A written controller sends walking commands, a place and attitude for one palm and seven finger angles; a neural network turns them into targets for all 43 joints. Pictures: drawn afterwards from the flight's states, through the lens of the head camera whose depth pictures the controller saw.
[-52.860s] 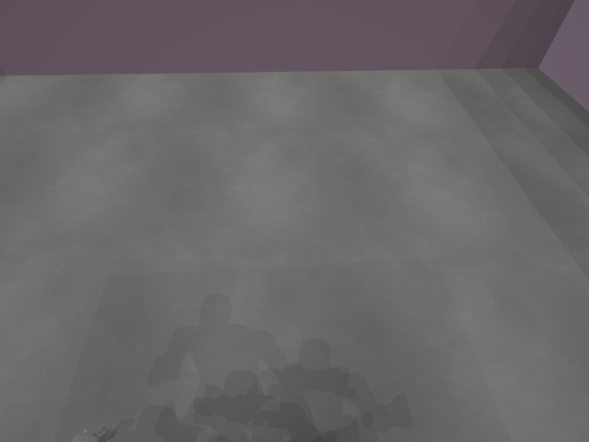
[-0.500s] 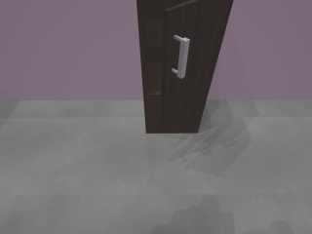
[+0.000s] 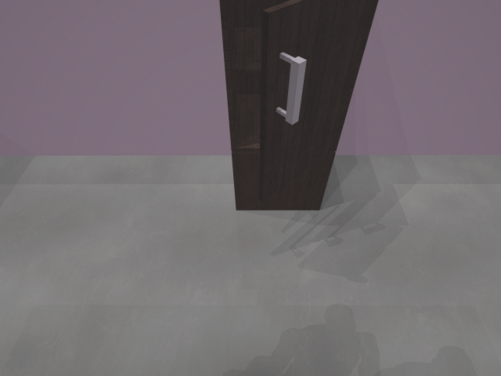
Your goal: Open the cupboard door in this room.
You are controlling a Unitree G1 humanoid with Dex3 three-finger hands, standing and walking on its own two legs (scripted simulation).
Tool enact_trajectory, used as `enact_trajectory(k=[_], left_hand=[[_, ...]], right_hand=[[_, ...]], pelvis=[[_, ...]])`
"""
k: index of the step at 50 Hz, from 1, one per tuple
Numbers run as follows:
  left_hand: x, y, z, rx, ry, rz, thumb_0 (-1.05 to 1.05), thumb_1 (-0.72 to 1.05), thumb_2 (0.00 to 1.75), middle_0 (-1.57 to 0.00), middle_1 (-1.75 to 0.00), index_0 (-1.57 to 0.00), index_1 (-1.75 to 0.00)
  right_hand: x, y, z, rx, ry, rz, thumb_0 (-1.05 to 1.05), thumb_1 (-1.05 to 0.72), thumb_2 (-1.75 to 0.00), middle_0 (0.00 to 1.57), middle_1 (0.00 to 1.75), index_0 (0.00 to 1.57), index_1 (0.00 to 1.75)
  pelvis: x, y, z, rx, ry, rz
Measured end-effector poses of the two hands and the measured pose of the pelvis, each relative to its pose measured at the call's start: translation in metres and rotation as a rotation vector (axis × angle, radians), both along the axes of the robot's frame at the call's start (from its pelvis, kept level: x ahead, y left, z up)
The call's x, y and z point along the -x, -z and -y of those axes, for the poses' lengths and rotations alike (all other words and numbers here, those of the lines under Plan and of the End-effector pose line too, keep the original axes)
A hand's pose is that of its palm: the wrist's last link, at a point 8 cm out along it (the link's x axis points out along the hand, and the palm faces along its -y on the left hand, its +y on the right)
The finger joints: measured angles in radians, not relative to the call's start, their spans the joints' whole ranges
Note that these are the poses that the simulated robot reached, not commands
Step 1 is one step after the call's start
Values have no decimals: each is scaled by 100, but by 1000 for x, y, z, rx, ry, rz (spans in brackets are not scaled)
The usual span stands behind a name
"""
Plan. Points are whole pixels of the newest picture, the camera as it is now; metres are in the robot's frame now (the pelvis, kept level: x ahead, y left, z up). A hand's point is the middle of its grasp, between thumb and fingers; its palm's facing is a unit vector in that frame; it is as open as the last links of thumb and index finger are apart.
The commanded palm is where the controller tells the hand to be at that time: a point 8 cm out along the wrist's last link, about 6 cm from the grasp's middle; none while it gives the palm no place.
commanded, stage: look to check the result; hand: left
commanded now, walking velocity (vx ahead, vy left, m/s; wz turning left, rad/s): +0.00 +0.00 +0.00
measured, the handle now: (288, 89) +0.70 -0.05 +0.08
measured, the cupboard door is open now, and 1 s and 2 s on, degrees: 42 42 42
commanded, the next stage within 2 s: walk to a spot facing it in 0.06 s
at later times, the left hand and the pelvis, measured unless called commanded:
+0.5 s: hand out of the picture +0.06 +0.19 -0.18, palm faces -0.09 -0.97 -0.24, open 7.4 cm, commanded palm none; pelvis +0.00 -0.01 -0.01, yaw -7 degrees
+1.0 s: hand out of the picture +0.12 +0.14 -0.17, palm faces -0.34 -0.90 -0.26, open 7.4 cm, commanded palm none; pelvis +0.01 -0.03 +0.00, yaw -24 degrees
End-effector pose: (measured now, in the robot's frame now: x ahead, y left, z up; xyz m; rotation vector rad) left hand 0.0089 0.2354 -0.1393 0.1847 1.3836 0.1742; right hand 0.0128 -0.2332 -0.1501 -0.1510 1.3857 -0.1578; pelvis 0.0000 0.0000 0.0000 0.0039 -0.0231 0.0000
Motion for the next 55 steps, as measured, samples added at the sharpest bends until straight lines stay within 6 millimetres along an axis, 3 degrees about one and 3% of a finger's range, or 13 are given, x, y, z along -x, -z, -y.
enact_trajectory(k=[12, 18, 24, 29, 35, 38, 47, 55], left_hand=[[-29, -6, -8, -29, 24, 46, 0, 91, 90, -20, -30, -20, -30], [-36, -1, -6, -28, 44, 29, 0, 91, 90, -20, -30, -20, -30], [-47, 8, -2, -8, 95, 9, 0, 91, 90, -20, -30, -20, -30], [-67, 9, 4, -12, 155, 22, 0, 91, 90, -20, -30, -20, -30], [-100, 3, 26, -45, 234, 111, 0, 91, 90, -20, -30, -20, -30], [-104, 0, 35, -60, 260, 117, 0, 91, 90, -20, -30, -20, -30], [-112, -8, 52, -44, 354, 45, 0, 90, 90, -20, -30, -20, -30], [-145, 4, 45, -2, 423, 43, 0, 90, 90, -20, -30, -21, -30]], right_hand=[[-26, -6, 22, 39, -18, 41, 1, -91, -90, 20, 30, 20, 30], [-29, -4, 24, 48, 33, 65, 1, -91, -90, 20, 30, 20, 30], [-18, 0, 22, 54, 108, 83, 1, -91, -90, 20, 30, 20, 30], [1, 7, 26, 51, 154, 86, 1, -91, -90, 20, 30, 20, 30], [27, 26, 43, 15, 219, 56, 1, -91, -90, 20, 30, 20, 30], [30, 26, 55, 14, 257, 45, 1, -91, -90, 20, 30, 20, 30], [4, -4, 74, 62, 351, 174, 1, -91, -90, 20, 30, 20, 30], [-17, -20, 64, 117, 403, 258, 1, -91, -90, 20, 30, 20, 30]], pelvis=[[-6, -1, 5, -2, 5, -7], [-7, 3, 7, 1, 55, -13], [-4, 9, 5, -1, 115, -20], [2, 14, 9, -19, 178, -24], [4, 24, 29, -30, 239, -25], [6, 22, 35, -26, 264, -24], [-1, 5, 37, -40, 386, -47], [-17, 7, 20, -27, 478, -61]])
